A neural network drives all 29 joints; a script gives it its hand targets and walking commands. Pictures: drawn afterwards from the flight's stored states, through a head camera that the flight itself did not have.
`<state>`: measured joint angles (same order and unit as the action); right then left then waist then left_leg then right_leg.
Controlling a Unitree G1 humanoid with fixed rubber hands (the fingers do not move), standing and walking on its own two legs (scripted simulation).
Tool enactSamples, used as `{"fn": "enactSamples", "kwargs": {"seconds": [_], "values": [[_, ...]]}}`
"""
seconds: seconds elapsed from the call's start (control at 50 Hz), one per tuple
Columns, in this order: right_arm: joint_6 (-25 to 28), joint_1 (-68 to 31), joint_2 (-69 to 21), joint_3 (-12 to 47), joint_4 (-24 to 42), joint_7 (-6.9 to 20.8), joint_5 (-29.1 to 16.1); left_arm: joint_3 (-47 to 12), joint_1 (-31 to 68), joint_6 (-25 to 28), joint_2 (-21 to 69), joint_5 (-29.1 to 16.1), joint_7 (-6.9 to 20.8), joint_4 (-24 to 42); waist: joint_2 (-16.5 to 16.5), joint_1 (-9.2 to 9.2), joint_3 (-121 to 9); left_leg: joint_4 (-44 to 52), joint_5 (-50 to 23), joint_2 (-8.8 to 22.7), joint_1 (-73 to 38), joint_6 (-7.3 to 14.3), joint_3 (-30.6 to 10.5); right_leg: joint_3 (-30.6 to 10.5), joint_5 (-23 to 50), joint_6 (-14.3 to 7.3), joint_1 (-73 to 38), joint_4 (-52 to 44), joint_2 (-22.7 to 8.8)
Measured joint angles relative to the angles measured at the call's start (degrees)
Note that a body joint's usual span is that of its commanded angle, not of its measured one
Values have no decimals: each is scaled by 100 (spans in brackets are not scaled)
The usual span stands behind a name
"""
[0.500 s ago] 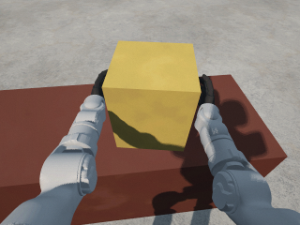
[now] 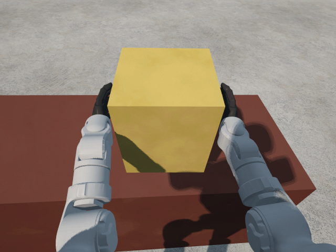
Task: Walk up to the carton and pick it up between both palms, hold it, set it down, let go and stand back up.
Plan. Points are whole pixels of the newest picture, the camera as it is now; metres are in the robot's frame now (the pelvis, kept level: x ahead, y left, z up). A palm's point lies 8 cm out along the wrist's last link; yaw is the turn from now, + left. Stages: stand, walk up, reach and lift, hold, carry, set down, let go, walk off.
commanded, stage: reach and lift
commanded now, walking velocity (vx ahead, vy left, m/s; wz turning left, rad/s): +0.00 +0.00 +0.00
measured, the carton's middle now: (165, 114) +0.41 +0.00 +0.12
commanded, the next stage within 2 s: hold in 1.30 s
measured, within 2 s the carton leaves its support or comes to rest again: neither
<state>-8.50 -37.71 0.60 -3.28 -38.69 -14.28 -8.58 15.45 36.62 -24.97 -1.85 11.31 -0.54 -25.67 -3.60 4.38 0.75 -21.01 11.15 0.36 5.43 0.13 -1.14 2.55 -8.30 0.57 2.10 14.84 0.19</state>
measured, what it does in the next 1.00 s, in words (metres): stands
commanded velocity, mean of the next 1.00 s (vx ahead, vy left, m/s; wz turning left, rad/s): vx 0.00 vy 0.00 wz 0.00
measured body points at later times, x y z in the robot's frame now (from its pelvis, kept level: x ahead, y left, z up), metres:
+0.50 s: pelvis -0.03 -0.01 +0.00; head -0.06 +0.02 +0.45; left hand +0.37 +0.14 +0.17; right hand +0.36 -0.16 +0.17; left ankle +0.01 +0.11 -0.75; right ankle +0.00 -0.12 -0.75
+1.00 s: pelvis -0.01 +0.00 +0.00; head -0.05 +0.03 +0.45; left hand +0.38 +0.14 +0.18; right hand +0.37 -0.16 +0.18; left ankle +0.01 +0.11 -0.75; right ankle +0.00 -0.12 -0.75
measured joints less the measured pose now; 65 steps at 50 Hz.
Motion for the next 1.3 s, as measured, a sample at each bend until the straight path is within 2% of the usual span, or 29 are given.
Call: {"fn": "enactSamples", "kwargs": {"seconds": [0.1,0.24,0.42,0.66,1.06,1.3], "values": [[-166,95,110,106,281,46,-130,-59,-124,-333,123,71,-70,507,-15,43,18,-52,-20,-7,35,-2,-38,38,11,-6,19,44,-4],[-356,-52,185,3,205,224,-84,73,11,-711,323,344,-102,726,-6,26,42,42,-125,-6,-33,3,19,-19,60,-22,41,96,-8],[-512,-325,168,-149,-22,352,98,305,224,-926,420,543,-67,695,18,-51,64,171,-256,26,-78,-16,72,-72,121,-66,98,138,21],[-571,-531,14,-362,-156,356,331,422,352,-896,306,509,21,527,12,-50,-22,194,-305,18,28,-43,-15,16,102,-95,201,179,14],[-751,-201,268,205,485,218,-247,170,-80,-1226,415,570,-7,1416,17,160,84,-5,-43,8,-208,-16,-22,20,-14,-30,-168,101,8],[-896,-281,290,190,575,218,-277,221,6,-1399,442,585,-8,1545,51,107,95,0,-55,16,-211,-2,22,-24,3,-29,-143,119,14]]}}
